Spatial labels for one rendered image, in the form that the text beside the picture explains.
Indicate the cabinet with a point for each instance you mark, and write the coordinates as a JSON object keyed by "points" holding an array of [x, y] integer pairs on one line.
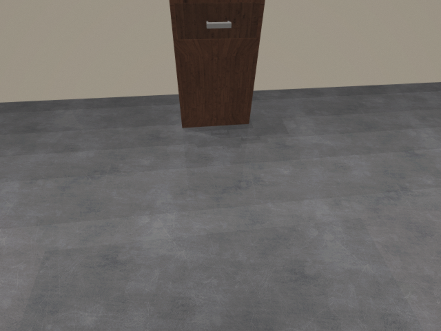
{"points": [[215, 76]]}

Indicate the drawer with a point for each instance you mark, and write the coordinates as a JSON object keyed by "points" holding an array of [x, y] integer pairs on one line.
{"points": [[191, 20]]}

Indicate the handle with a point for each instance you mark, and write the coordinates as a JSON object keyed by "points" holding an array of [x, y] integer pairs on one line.
{"points": [[219, 24]]}

